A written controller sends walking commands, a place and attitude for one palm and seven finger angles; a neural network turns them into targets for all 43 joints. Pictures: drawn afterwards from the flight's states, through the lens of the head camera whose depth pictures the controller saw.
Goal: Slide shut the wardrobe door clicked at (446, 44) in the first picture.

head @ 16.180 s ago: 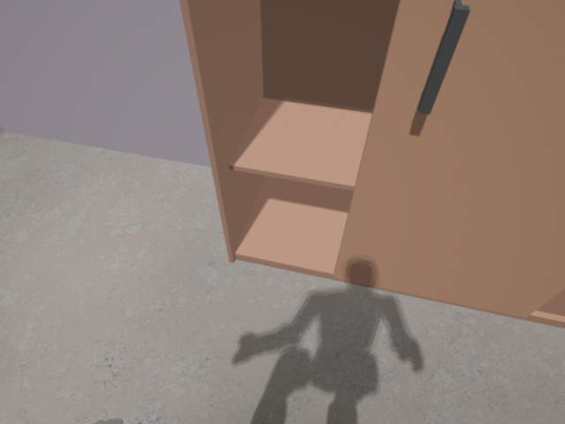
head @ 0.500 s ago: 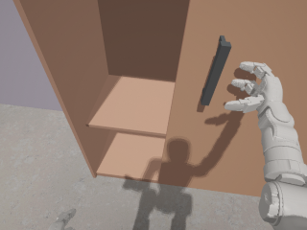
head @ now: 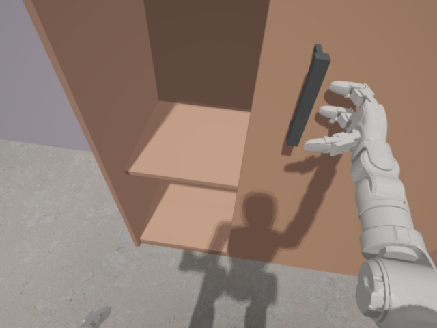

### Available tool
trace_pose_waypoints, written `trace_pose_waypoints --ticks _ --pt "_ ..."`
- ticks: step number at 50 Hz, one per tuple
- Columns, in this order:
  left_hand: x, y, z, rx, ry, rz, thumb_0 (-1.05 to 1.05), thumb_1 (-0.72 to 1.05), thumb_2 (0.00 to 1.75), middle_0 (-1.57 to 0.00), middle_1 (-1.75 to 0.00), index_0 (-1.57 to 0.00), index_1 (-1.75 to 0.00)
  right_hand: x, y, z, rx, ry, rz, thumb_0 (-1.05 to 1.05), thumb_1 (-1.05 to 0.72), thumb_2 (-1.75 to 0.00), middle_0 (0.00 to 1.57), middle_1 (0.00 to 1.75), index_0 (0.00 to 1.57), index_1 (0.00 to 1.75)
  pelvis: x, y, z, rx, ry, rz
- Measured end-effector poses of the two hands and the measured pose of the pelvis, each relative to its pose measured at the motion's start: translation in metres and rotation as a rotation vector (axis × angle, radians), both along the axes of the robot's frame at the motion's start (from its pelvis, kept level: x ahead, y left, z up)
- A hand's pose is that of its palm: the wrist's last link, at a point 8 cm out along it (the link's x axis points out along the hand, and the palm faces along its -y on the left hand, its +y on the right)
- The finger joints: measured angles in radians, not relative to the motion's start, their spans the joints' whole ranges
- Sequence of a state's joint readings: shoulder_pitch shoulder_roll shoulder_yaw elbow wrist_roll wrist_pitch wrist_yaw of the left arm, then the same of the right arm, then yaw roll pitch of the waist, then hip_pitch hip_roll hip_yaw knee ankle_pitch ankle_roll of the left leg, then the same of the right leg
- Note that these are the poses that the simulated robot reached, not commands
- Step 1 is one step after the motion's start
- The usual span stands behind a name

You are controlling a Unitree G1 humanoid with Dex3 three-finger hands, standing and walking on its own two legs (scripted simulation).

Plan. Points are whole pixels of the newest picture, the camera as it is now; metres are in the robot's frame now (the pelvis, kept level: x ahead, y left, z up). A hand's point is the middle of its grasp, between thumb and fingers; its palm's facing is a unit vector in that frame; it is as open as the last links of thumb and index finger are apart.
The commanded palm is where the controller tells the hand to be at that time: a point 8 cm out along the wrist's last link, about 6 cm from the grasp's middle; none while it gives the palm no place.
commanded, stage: feel for the door with the fingertips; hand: right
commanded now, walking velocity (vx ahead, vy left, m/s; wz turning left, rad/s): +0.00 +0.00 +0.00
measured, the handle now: (304, 98) +0.51 -0.09 +0.18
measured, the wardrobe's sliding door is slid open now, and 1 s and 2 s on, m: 0.42 0.42 0.42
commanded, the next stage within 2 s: slide the fingers in behind the handle in 0.50 s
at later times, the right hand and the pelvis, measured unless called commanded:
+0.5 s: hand (330, 113) +0.46 -0.13 +0.19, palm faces +0.05 +1.00 +0.01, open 14.0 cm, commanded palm +0.44 -0.18 +0.18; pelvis +0.00 +0.01 +0.00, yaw -1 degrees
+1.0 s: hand (325, 117) +0.46 -0.13 +0.18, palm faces +0.04 +1.00 +0.01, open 14.0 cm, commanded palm +0.43 -0.18 +0.18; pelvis +0.00 +0.01 +0.00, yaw +0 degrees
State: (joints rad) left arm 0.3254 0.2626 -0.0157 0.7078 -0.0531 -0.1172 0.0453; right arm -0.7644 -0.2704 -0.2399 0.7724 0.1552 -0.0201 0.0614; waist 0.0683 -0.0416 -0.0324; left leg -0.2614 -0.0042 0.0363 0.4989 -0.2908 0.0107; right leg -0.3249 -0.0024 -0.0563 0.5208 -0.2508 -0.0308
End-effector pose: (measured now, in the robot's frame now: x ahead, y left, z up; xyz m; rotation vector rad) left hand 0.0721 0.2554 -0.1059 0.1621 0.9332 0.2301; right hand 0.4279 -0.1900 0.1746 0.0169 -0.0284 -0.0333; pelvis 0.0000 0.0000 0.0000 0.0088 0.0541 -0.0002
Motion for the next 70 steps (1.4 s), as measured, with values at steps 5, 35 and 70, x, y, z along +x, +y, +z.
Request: trace_pose_waypoints --ticks 5,35,70 --pt "-0.002 -0.002 -0.002 -0.015 -0.002 0.005 0.01 0.91 0.9 -0.2 -0.3 -0.2 -0.3 0.0 0.01 0.009 0.004 -0.035 0.0 -0.01 0.5 -0.3 0.3 1.2 0.3 1.2 0.002 0.0 0.0 -0.002 -0.007 0.008" --pt "-0.023 0.013 -0.008 -0.003 0.066 0.002 0.01 0.91 0.9 -0.2 -0.3 -0.2 -0.3 0.012 0.004 0.01 -0.018 0.007 -0.037 -0.01 0.5 -0.3 0.35 1.25 0.33 1.24 -0.005 0.011 -0.002 0.0 0.012 -0.013" --pt "0.016 0.005 0.0 -0.021 -0.033 -0.017 0.01 0.91 0.9 -0.2 -0.3 -0.2 -0.3 0.006 0.027 0.009 -0.006 -0.002 -0.001 -0.01 0.5 -0.3 0.3 1.2 0.3 1.2 0.001 0.009 0.0 -0.003 0.002 -0.002"
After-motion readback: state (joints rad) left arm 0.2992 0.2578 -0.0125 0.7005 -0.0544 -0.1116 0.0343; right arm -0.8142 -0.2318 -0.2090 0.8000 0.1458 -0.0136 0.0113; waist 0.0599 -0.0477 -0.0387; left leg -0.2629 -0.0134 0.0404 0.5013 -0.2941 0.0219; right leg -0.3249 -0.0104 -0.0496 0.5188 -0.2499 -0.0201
